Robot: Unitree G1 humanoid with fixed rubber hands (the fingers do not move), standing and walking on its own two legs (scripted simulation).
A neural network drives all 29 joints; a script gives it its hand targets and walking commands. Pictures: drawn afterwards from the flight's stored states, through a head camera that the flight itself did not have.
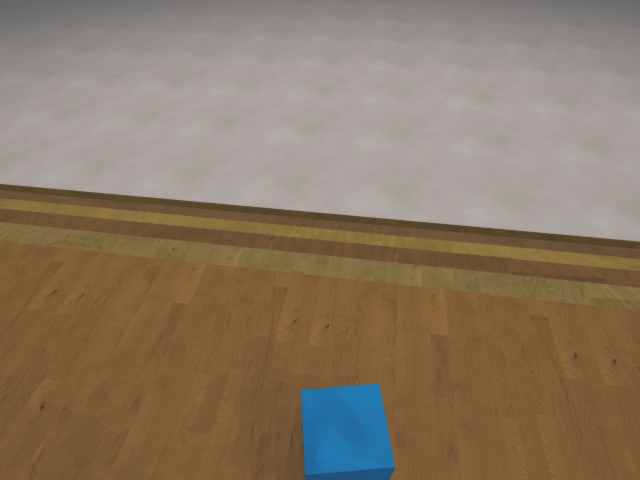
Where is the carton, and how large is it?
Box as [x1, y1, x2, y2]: [301, 384, 394, 479]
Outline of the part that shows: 379,384 301,390 304,463 306,479 389,479 394,468 394,462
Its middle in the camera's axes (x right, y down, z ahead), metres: +0.07 +0.54 +1.05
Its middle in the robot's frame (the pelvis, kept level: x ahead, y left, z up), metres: +0.40 -0.03 -0.66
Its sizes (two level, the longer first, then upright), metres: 0.210 0.200 0.250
